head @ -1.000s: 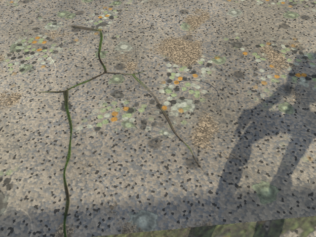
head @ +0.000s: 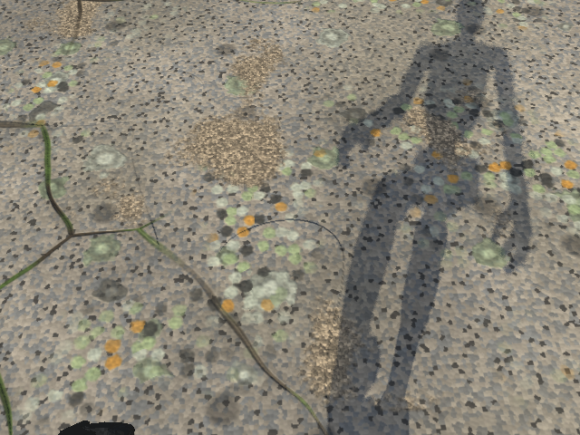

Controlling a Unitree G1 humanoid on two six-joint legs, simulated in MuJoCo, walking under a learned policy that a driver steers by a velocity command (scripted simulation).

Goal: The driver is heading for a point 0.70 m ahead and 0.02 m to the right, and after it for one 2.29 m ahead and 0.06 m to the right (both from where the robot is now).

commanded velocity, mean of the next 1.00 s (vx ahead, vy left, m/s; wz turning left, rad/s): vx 0.50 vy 0.00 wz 0.01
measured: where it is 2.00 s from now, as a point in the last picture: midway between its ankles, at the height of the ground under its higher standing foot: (279, 230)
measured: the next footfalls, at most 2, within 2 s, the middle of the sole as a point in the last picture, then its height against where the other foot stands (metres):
right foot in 0.10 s outside the picture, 0.17 m lower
left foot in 0.58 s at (285, 421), level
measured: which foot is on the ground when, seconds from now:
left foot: down 0.00-0.08, up 0.10-0.56, down 0.58-1.00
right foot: up 0.00-0.08, down 0.10-0.58, up 0.60-1.00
